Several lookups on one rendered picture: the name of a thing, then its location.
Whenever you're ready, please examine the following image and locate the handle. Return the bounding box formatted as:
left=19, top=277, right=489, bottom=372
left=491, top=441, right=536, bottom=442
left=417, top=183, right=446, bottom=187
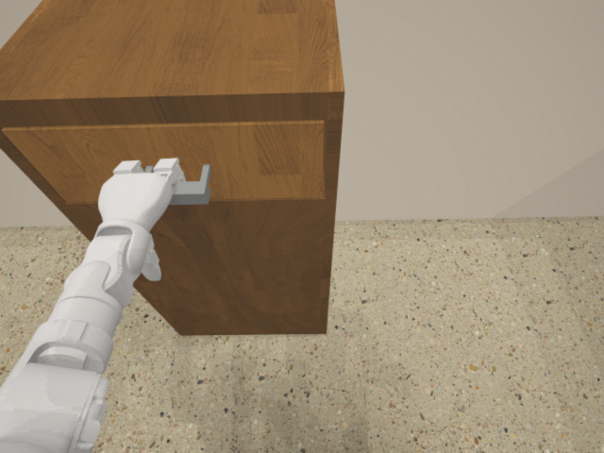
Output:
left=144, top=164, right=211, bottom=205

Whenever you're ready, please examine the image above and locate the drawer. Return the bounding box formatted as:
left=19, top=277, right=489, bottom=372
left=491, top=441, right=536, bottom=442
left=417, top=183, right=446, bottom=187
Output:
left=1, top=120, right=324, bottom=202

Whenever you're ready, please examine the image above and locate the robot left upper arm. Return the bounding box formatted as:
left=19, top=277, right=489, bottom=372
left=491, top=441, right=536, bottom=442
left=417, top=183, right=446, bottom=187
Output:
left=0, top=362, right=109, bottom=453

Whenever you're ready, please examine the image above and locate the cabinet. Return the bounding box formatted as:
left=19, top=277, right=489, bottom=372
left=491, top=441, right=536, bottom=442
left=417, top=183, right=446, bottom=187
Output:
left=0, top=0, right=344, bottom=336

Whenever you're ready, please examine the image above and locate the left robot forearm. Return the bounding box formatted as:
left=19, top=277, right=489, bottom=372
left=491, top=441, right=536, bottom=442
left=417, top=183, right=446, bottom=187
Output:
left=0, top=220, right=150, bottom=409

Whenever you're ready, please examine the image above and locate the left robot hand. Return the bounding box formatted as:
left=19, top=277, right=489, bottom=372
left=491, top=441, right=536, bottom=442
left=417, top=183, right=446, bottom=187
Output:
left=98, top=158, right=186, bottom=281

